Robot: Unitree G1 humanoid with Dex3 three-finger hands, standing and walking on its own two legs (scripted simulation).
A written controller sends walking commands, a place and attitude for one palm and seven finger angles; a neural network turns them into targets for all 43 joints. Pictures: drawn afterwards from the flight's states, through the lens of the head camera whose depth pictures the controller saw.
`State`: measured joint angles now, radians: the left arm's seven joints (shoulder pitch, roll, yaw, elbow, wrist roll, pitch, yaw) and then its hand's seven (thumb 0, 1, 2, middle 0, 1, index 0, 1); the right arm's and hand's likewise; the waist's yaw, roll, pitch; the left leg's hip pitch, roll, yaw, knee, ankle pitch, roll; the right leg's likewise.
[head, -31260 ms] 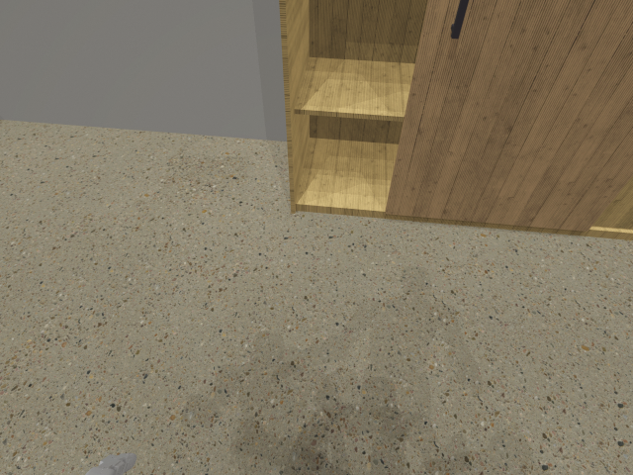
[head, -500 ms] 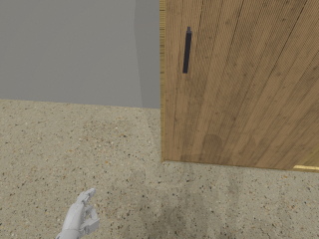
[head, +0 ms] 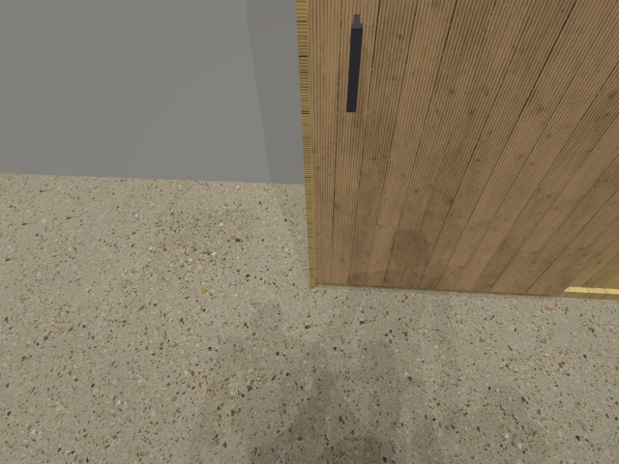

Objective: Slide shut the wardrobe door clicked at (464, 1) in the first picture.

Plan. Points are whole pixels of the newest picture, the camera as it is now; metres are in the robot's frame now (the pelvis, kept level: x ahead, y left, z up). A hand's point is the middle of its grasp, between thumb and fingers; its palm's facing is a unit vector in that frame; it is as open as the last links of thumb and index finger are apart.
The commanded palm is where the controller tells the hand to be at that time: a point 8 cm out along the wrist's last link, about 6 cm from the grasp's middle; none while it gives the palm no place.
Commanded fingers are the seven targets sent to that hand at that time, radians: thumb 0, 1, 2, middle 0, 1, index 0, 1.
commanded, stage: let the arm hang, fingers relaxed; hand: right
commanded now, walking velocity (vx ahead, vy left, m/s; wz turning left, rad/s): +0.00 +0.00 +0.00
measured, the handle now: (353, 65) +0.74 -0.04 +0.12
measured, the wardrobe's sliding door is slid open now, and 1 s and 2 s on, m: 0.00 0.00 0.00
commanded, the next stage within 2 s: look to check the result in 0.62 s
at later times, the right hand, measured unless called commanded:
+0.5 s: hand out of the picture +0.12 -0.22 -0.15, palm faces +0.00 +0.96 -0.29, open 7.4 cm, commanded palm none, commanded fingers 0.00 -0.90 -0.90 0.20 0.30 0.20 0.30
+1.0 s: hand out of the picture +0.13 -0.23 -0.15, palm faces -0.03 +0.94 -0.33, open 7.4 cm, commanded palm none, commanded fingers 0.00 -0.90 -0.90 0.20 0.30 0.20 0.30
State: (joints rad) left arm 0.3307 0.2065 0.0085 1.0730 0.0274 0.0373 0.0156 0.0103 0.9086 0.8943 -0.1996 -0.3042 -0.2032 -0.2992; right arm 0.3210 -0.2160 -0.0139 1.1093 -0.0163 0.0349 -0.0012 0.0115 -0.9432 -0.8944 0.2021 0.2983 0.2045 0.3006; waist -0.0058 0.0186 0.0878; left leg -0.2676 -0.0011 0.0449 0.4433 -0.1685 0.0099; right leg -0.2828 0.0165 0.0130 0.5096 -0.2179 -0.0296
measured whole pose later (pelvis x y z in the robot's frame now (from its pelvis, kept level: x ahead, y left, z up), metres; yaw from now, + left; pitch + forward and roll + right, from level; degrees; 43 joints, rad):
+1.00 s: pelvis +0.05 +0.02 +0.01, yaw +0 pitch -1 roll +0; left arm 0.10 0.33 0.00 1.11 0.02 0.01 0.01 0.01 0.91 0.89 -0.20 -0.30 -0.20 -0.30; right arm 0.09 -0.32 -0.02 1.13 -0.01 -0.01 0.00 0.01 -0.90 -0.90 0.20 0.30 0.20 0.30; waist 0.00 -0.02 0.08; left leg -0.12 -0.01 0.04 0.32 -0.18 0.02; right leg -0.11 0.01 0.01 0.33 -0.20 0.00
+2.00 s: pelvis +0.16 +0.05 +0.00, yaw -2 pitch -1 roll +0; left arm 0.35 0.13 0.05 1.16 0.03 0.04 0.01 0.01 0.91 0.89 -0.20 -0.30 -0.20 -0.30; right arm 0.28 -0.13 -0.06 1.11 -0.03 -0.03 -0.03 0.00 -0.91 -0.90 0.20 0.30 0.20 0.30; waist 0.02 0.00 0.07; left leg -0.16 0.00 0.14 0.49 -0.33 0.05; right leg -0.39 -0.08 -0.08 0.97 -0.47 0.00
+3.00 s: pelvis +0.21 +0.09 +0.00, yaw +0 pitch -2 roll -1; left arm 0.21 0.17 0.03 1.11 0.02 0.02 0.02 0.01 0.91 0.89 -0.20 -0.30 -0.20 -0.30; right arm 0.17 -0.16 -0.02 1.09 -0.01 0.01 -0.03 0.01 -0.92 -0.90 0.20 0.30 0.20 0.30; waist 0.03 -0.02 0.09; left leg -0.16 0.01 -0.01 0.48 -0.30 0.00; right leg -0.21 -0.05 -0.11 0.45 -0.21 0.01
